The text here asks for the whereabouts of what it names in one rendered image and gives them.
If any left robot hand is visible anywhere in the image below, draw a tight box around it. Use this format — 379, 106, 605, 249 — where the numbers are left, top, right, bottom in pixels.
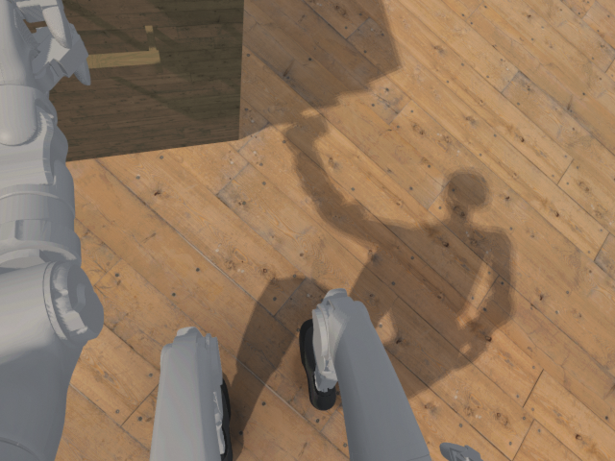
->
0, 0, 90, 99

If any cabinet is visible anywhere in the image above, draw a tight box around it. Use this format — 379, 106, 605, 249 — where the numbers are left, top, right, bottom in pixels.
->
10, 0, 244, 162

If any handle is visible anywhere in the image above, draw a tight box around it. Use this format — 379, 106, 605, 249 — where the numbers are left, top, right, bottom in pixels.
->
60, 50, 163, 81

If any robot right thigh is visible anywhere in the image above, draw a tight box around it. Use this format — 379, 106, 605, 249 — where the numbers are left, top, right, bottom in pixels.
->
312, 297, 431, 461

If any robot left upper arm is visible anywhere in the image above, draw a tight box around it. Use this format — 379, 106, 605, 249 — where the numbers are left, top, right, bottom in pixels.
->
0, 260, 104, 461

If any robot right shin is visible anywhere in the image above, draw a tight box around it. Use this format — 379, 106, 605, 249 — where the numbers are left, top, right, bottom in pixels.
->
312, 288, 370, 391

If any left robot forearm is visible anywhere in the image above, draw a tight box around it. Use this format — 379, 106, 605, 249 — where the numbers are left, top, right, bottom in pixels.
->
0, 85, 82, 275

